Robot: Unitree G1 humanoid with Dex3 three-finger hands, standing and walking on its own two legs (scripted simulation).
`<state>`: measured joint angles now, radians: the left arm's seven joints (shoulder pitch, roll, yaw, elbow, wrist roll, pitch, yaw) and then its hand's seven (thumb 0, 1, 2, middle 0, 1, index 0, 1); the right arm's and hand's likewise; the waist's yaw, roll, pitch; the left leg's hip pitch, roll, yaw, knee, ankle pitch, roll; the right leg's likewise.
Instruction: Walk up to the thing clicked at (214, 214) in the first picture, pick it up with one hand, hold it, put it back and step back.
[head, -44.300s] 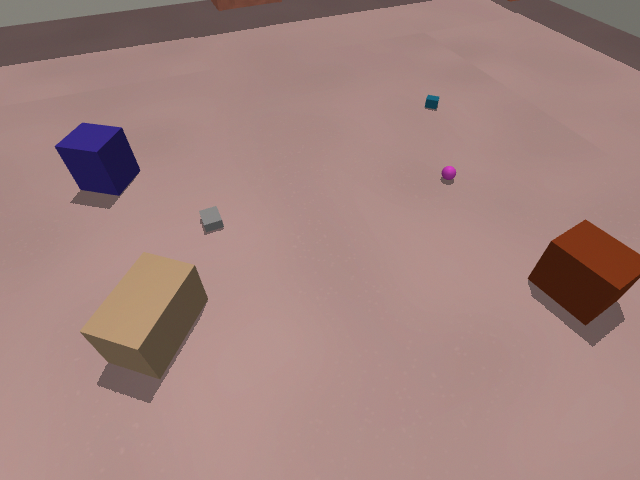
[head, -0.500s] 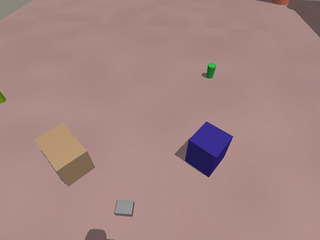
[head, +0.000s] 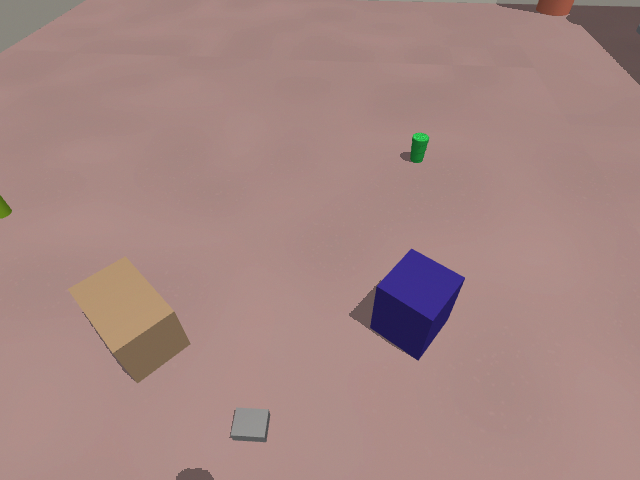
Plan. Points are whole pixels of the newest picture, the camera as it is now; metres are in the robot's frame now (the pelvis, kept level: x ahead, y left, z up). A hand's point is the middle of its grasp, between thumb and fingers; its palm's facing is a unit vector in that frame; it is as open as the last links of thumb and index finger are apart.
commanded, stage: walk up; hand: left
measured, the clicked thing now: (251, 424) +0.46 +0.24 -0.76
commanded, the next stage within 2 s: stand in 0.42 s
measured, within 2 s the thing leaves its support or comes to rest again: neither
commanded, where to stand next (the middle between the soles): +0.07 +0.01 m, yaw -1 degrees
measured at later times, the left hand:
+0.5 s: hand out of the picture +0.07 +0.25 -0.15, palm faces +0.00 -0.94 -0.35, open 7.4 cm
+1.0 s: hand out of the picture +0.05 +0.24 -0.16, palm faces -0.03 -0.94 -0.34, open 7.4 cm
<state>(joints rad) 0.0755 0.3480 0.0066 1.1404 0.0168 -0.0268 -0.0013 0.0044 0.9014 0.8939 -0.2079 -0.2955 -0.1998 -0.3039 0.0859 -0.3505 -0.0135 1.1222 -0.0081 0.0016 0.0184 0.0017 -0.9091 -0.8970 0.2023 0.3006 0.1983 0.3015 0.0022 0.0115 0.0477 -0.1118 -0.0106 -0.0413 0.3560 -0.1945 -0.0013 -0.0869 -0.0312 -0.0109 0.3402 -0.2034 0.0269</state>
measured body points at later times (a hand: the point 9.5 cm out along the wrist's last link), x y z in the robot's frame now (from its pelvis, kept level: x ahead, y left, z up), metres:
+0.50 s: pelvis +0.00 +0.00 +0.00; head +0.00 -0.01 +0.45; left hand +0.07 +0.30 -0.13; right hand +0.07 -0.30 -0.13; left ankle +0.00 +0.12 -0.75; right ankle -0.01 -0.14 -0.75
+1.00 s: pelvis -0.02 -0.01 +0.00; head -0.01 -0.01 +0.45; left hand +0.05 +0.29 -0.13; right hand +0.06 -0.31 -0.13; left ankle +0.00 +0.12 -0.75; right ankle -0.01 -0.14 -0.75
